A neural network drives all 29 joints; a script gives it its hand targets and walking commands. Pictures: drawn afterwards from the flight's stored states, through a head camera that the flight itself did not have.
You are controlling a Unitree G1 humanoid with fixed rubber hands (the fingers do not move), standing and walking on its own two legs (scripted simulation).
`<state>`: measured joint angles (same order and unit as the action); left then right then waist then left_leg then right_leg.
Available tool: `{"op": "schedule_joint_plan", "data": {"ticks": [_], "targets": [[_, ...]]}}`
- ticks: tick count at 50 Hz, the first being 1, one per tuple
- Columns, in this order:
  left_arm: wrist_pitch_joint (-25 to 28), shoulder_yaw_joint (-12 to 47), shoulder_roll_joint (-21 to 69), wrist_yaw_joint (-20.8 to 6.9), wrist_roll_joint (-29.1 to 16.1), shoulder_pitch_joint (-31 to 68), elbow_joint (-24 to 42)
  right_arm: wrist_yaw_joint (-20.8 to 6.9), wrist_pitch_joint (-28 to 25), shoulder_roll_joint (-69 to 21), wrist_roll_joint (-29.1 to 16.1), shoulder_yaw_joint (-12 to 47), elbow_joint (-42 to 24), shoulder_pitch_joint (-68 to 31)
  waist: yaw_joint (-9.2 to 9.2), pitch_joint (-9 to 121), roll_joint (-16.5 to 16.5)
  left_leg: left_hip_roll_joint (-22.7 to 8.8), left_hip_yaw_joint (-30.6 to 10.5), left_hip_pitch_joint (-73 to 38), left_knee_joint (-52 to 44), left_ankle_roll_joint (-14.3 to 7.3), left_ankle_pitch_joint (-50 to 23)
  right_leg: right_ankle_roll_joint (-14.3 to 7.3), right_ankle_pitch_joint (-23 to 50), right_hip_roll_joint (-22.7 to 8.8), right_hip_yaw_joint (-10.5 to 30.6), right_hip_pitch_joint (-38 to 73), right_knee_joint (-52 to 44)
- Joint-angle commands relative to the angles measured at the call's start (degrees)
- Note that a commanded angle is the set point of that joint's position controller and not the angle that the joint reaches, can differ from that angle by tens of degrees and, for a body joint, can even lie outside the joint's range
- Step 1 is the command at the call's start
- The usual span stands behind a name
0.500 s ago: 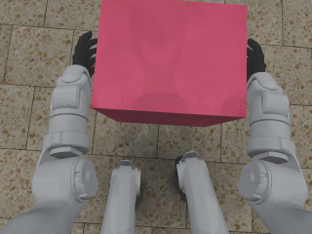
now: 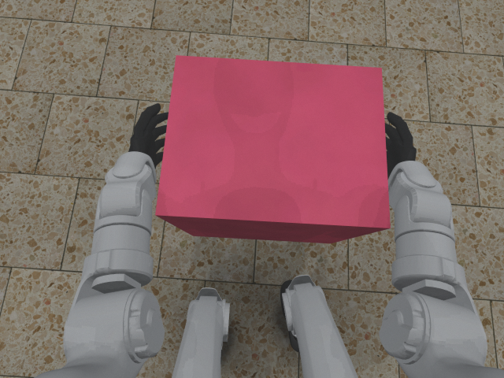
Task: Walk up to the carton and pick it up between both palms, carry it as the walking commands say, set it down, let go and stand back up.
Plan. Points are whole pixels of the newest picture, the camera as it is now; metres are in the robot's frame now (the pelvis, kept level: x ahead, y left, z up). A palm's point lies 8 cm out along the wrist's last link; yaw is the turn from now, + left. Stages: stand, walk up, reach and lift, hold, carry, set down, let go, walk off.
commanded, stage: reach and lift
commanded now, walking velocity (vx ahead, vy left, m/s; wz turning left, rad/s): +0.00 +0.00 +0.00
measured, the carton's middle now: (268, 168) +0.46 -0.05 -0.14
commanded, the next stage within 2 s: none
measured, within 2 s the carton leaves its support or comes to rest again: neither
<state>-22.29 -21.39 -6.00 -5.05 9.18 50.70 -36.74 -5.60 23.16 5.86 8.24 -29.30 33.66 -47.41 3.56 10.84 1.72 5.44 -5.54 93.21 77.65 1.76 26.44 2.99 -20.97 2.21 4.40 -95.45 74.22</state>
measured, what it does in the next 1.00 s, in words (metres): rises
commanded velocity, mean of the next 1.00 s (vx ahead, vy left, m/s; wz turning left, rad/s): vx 0.00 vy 0.00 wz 0.00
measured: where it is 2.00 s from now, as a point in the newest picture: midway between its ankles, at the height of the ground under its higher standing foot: (255, 338)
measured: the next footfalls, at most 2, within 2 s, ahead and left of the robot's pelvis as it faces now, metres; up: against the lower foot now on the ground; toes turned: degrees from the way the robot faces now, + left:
none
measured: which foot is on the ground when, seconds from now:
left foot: down 0.00-1.00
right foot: down 0.00-1.00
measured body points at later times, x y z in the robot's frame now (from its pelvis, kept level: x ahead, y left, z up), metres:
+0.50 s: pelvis +0.03 +0.00 +0.07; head +0.23 -0.01 +0.47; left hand +0.47 +0.15 +0.00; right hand +0.42 -0.24 +0.00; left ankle +0.06 +0.12 -0.57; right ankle +0.10 -0.14 -0.57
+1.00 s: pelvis +0.05 +0.00 +0.13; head +0.20 +0.00 +0.55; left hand +0.44 +0.15 +0.08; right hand +0.39 -0.24 +0.08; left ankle +0.06 +0.12 -0.57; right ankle +0.10 -0.14 -0.57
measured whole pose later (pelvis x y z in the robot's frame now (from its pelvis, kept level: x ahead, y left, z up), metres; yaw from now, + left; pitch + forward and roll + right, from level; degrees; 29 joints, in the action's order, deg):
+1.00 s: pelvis +0.05 +0.00 +0.13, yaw +0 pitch +25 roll -1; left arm -22.6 -19.8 0.9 -9.3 13.2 27.6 -27.1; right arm -10.0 24.2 -0.3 12.7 -26.3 22.8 -24.1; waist 3.8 8.4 1.9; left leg 3.4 -6.4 50.4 43.4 0.3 18.2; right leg 2.3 -13.2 1.6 5.4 -52.2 40.0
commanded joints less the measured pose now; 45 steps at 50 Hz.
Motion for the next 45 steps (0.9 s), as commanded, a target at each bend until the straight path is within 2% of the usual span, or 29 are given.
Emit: {"op": "schedule_joint_plan", "data": {"ticks": [1,19,29,45], "targets": [[1.79,27.92,54.14,-13.44,-7.98,30.56,3.2,-15.52,-0.42,-51.61,-9.08,30.7,-1.87,-33.08,1.6,52.23,1.17,2.61,7.18,-24.18,-10.95,-0.95,-14.83,-2.26,16.17,3.97,-8.34,39.28,-6.05],[2.12,28.6,55.54,-14.62,-5.42,19.81,5.6,-16.15,-0.79,-54.07,-6.7,32.6,-5.58,-22.02,1.1,45.27,0.15,1.9,5.73,-34.27,-21.18,-1.3,-17.33,-2.05,18.43,3.92,-6.71,49.36,-16.89],[1.83,29.93,56.34,-15.14,-4.62,13.47,8.31,-16.4,-0.56,-54.52,-5.31,34.1,-9.2,-14.86,1.29,42.8,0.29,1.59,5.01,-41.58,-26.9,-1.18,-21.59,-2.18,22.79,3.8,-5.69,56.97,-22.98],[1.32,30.8,56.16,-14.47,-3.19,3.17,10.92,-16.57,-0.1,-52.98,-3.89,34.68,-11.87,-4.45,1.4,33.58,0.47,0.64,3.18,-54.45,-36.92,-1.01,-27.68,-2.79,26.68,3.32,-3.97,67.15,-33.05]]}}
